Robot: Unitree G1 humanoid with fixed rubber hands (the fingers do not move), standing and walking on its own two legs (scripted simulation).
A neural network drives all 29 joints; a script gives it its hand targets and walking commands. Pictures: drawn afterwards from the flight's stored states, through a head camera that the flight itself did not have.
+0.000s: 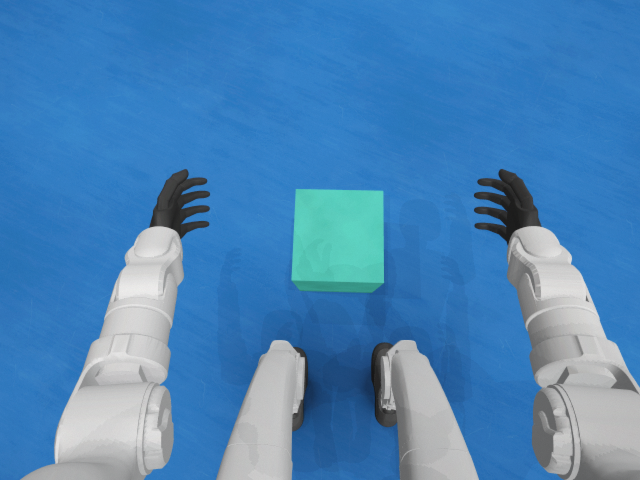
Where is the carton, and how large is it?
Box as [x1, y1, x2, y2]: [291, 189, 383, 292]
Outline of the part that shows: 296,189 291,280 300,290 353,292 373,291 383,282 382,191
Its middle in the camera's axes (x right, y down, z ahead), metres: +0.05 +0.03 +0.97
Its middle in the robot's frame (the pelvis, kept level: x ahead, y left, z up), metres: +0.47 +0.00 -0.56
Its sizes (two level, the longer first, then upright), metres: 0.210 0.200 0.250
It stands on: the floor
